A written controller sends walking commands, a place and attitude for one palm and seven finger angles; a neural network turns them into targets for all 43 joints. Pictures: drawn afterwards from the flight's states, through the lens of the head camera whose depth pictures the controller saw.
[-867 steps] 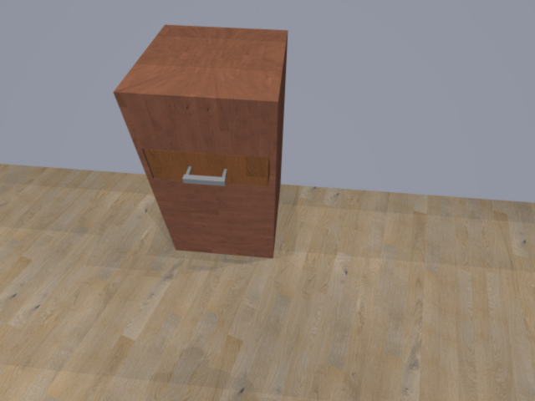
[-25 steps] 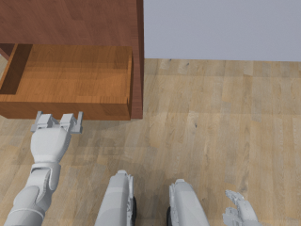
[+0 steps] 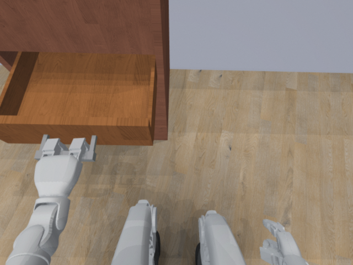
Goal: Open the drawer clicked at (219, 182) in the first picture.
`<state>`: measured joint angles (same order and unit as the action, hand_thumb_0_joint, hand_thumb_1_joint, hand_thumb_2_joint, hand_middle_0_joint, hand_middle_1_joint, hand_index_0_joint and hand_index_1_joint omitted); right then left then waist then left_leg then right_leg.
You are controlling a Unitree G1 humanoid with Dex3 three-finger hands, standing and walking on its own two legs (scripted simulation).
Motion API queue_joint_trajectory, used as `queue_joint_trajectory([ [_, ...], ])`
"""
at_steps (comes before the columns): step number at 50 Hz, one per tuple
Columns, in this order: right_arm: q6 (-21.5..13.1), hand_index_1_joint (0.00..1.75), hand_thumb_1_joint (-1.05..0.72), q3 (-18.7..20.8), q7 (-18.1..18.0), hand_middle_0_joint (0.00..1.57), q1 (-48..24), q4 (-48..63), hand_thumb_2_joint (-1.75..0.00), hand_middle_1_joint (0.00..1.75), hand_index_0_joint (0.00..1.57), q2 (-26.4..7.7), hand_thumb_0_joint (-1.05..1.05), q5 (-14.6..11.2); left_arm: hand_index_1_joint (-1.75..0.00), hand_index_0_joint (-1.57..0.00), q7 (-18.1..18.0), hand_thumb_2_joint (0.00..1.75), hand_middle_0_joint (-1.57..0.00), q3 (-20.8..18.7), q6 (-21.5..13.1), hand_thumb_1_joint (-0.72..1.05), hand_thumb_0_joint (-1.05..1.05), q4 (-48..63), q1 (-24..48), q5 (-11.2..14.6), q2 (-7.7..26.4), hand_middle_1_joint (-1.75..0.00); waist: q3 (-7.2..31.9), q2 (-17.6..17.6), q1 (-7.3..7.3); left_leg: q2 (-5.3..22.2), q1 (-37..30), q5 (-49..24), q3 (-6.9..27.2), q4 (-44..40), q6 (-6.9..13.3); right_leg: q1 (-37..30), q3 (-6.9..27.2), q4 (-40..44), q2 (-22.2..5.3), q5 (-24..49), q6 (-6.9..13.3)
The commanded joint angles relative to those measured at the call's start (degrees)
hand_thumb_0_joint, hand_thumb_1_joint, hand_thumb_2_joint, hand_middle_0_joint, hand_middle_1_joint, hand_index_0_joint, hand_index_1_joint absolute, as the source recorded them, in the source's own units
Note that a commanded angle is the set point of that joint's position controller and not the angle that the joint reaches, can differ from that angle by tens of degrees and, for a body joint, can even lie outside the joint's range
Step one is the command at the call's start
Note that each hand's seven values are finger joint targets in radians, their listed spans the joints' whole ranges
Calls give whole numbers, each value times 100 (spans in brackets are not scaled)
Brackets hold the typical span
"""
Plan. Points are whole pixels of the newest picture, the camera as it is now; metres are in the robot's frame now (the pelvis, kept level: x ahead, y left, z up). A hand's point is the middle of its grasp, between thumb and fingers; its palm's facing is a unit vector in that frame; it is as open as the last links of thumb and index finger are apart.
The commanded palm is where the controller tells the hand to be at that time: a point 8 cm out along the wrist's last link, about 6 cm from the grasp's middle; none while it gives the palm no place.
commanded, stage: pull the drawer open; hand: left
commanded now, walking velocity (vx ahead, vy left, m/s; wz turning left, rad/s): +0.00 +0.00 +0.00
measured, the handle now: (68, 147) +0.36 +0.29 -0.05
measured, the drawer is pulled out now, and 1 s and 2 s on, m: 0.20 0.23 0.24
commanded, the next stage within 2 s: open the thumb to release the handle in 1.34 s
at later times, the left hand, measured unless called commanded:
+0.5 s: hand (70, 181) +0.29 +0.27 -0.07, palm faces -0.06 -0.05 -1.00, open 5.7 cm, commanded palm +0.26 +0.27 -0.03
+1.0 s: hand (69, 188) +0.27 +0.27 -0.07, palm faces -0.06 -0.04 -1.00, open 5.7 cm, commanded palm +0.25 +0.26 -0.03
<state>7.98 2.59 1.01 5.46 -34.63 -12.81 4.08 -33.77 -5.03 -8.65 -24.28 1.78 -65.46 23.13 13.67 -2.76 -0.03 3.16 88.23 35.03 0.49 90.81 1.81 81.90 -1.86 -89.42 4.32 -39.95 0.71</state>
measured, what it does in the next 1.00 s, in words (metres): stands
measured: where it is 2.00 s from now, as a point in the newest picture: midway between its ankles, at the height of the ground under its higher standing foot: outside the picture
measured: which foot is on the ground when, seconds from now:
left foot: down 0.00-1.00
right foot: down 0.00-1.00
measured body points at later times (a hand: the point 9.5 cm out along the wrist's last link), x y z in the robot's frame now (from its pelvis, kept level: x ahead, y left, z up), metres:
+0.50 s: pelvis +0.00 +0.00 +0.00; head +0.16 +0.01 +0.42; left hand +0.28 +0.27 -0.02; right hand +0.17 -0.24 -0.14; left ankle +0.05 +0.11 -0.55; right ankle +0.01 -0.12 -0.55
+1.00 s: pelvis +0.00 +0.00 +0.00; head +0.15 +0.01 +0.42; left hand +0.27 +0.27 -0.02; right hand +0.18 -0.24 -0.14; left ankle +0.05 +0.11 -0.55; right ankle +0.01 -0.12 -0.55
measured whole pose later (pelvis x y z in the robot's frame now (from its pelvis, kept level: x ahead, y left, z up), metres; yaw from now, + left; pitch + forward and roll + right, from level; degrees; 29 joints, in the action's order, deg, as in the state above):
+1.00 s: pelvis +0.00 +0.00 +0.00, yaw +0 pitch +32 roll -4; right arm 7.7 2.5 1.1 4.5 -33.9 -12.7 4.3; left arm -35.0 -4.1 -8.1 -20.4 -3.8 -65.3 22.2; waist 13.7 -2.9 -0.7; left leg 2.8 88.2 34.7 0.7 90.9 1.7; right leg 81.8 -2.0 -89.7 4.1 -39.9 0.8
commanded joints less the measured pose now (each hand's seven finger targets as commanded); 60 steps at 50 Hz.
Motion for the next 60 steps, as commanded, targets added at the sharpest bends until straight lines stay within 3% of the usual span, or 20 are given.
queue_joint_trajectory([
  [1, -173, 30, -90, 279, -41, 20, 212, 571, -90, 30, 20, -816, 0, 33, -135, -40, -262, 90, -40, -583, 58, 90, 0, 667, -598, 150, 972, -135, 2494, 46, -320, -255, -2757, -2122, 155, -988, 62, -966, -11, 1109, 82, 2348, 282],
  [9, -190, 30, -90, 265, -48, 20, 192, 583, -90, 30, 20, -811, 0, 27, -135, -40, -242, 90, -40, -640, 59, 90, 0, 782, -678, 148, 1049, -135, 2582, -201, -386, -255, -2801, -2180, 168, -1008, 38, -940, -37, 1038, 71, 2328, 299],
  [12, -191, 30, -90, 278, -49, 20, 197, 601, -90, 30, 20, -802, 0, 26, -135, -40, -246, 90, -40, -601, 72, 90, 0, 753, -781, 173, 975, -135, 2463, 35, -343, -257, -2723, -2131, 154, -981, 58, -992, -15, 1091, 83, 2382, 291],
  [14, -192, 30, -90, 267, -38, 20, 182, 618, -90, 30, 20, -802, 0, 29, -135, -40, -262, 90, -40, -627, 59, 90, 0, 866, -837, 152, 1008, -135, 2599, -227, -410, -258, -2868, -2235, 168, -1028, 35, -948, -42, 1041, 70, 2368, 302],
  [17, -187, 30, -90, 271, -37, 20, 147, 622, -90, 30, 20, -794, 0, 28, -135, -40, -280, 90, -40, -582, 80, 90, 0, 842, -872, 170, 953, -135, 2451, -23, -352, -258, -2733, -2079, 159, -1007, 52, -969, -6, 1098, 86, 2307, 299],
  [18, -203, 30, -90, 277, -39, 20, 154, 620, -90, 30, 20, -805, 0, 40, -135, -40, -281, 90, -40, -636, 70, 90, 0, 930, -797, 163, 1013, -135, 2505, -268, -391, -239, -2831, -2191, 203, -1036, 34, -901, -49, 1048, 79, 2309, 322],
  [22, -207, 30, -90, 275, -41, 20, 135, 614, -90, 30, 20, -794, 0, 39, -135, -40, -311, 90, -40, -561, 72, 90, 0, 872, -915, 177, 910, -135, 2481, -11, -340, -258, -2770, -2099, 160, -989, 61, -952, -17, 1104, 76, 2338, 290],
  [28, -211, 30, -90, 269, -39, 20, 109, 631, -90, 30, 20, -794, 0, 50, -135, -40, -339, 90, -40, -666, 56, 90, 0, 940, -963, 155, 1014, -135, 2456, -225, -409, -260, -2792, -2164, 188, -1024, 39, -903, -39, 1054, 74, 2296, 321],
  [31, -200, 30, -90, 274, -31, 20, 81, 640, -90, 30, 20, -790, 0, 46, -135, -40, -350, 90, -40, -537, 72, 90, 0, 975, -1021, 149, 867, -135, 2495, -111, -365, -262, -2837, -2120, 177, -1003, 47, -872, -28, 1084, 71, 2287, 297],
  [32, -203, 30, -90, 270, -33, 20, 91, 636, -90, 30, 20, -787, 0, 40, -135, -40, -351, 90, -40, -547, 86, 90, 0, 917, -1027, 163, 883, -135, 2423, -36, -354, -262, -2773, -2031, 175, -1014, 53, -899, -25, 1113, 74, 2228, 295],
  [33, -212, 30, -90, 269, -44, 20, 68, 649, -90, 30, 20, -794, 0, 49, -135, -40, -348, 90, -40, -658, 82, 90, 0, 972, -975, 161, 1002, -135, 2434, -207, -412, -262, -2750, -2094, 183, -1024, 40, -901, -19, 1070, 70, 2233, 321],
  [35, -215, 30, -90, 272, -52, 20, 74, 626, -90, 30, 20, -787, 0, 47, -135, -40, -351, 90, -40, -647, 70, 90, 0, 956, -1010, 143, 990, -135, 2472, -55, -399, -256, -2774, -2080, 179, -990, 49, -895, -28, 1063, 75, 2252, 304],
  [38, -223, 30, -90, 268, -42, 20, 52, 674, -90, 30, 20, -780, 0, 48, -135, -40, -349, 90, -40, -632, 72, 90, 0, 1080, -1165, 163, 969, -135, 2533, -256, -452, -262, -2850, -2184, 194, -1042, 32, -933, -32, 1048, 66, 2292, 328],
  [42, -213, 30, -90, 264, -31, 20, 28, 678, -90, 30, 20, -766, 0, 45, -135, -40, -367, 90, -40, -479, 92, 90, 0, 1100, -1239, 160, 813, -135, 2452, -17, -366, -260, -2816, -2090, 180, -1014, 53, -914, -15, 1101, 70, 2294, 299],
  [45, -217, 30, -90, 258, -34, 20, 15, 682, -90, 30, 20, -773, 0, 56, -135, -40, -391, 90, -40, -459, 85, 90, 0, 1166, -1161, 123, 818, -135, 2432, -230, -377, -253, -2876, -2058, 209, -1052, 34, -785, -70, 1076, 55, 2119, 314],
  [50, -226, 30, -90, 264, -38, 20, 5, 681, -90, 30, 20, -779, 0, 56, -135, -40, -413, 90, -40, -383, 127, 90, 0, 1103, -1139, 103, 746, -135, 2386, -37, -333, -248, -2839, -1953, 226, -1050, 52, -768, -86, 1118, 58, 2026, 304],
  [54, -247, 30, -90, 256, -49, 20, 5, 688, -90, 30, 20, -769, 0, 52, -135, -40, -414, 90, -40, -386, 121, 90, 0, 1187, -1230, 83, 769, -135, 2551, -222, -408, -265, -2960, -2092, 212, -1058, 43, -816, -71, 1088, 48, 2121, 311],
  [56, -237, 30, -90, 250, -51, 20, -2, 714, -90, 30, 20, -765, 0, 44, -135, -40, -403, 90, -40, -333, 158, 90, 0, 1133, -1427, 114, 693, -135, 2437, -18, -367, -263, -2909, -2017, 223, -1077, 45, -844, -61, 1133, 60, 2109, 302],
  [58, -258, 30, -90, 244, -64, 20, -19, 712, -90, 30, 20, -753, 0, 47, -135, -40, -379, 90, -40, -393, 157, 90, 0, 1205, -1348, 131, 780, -135, 2412, -165, -386, -258, -2846, -2029, 217, -1069, 49, -861, -59, 1119, 56, 2126, 316],
  [60, -262, 30, -90, 234, -65, 20, -22, 716, -90, 30, 20, -746, 0, 40, -135, -40, -364, 90, -40, -408, 158, 90, 0, 1114, -1458, 149, 769, -135, 2315, -31, -389, -276, -2770, -1975, 176, -1050, 58, -922, -49, 1147, 61, 2139, 307],
])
